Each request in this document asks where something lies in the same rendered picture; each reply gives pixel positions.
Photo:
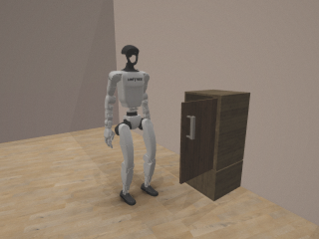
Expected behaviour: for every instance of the robot left upper arm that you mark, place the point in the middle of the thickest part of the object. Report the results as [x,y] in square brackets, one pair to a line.
[146,80]

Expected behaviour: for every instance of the robot right forearm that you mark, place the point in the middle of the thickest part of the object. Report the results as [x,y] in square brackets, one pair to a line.
[108,113]

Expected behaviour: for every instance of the robot head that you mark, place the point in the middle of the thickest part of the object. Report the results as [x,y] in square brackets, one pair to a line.
[130,50]

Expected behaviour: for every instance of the robot left forearm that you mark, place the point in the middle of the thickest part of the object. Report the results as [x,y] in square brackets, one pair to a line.
[145,109]

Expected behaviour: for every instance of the handle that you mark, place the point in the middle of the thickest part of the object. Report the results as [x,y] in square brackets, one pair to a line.
[192,127]

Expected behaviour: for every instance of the cupboard door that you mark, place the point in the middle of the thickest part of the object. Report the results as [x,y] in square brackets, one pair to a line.
[196,155]

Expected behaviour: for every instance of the robot right hand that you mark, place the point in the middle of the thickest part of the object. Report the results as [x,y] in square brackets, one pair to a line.
[109,136]

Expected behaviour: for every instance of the robot right upper arm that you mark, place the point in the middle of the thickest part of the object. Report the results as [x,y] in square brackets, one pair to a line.
[113,78]

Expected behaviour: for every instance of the robot left shin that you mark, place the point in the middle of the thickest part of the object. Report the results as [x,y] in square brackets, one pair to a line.
[149,169]

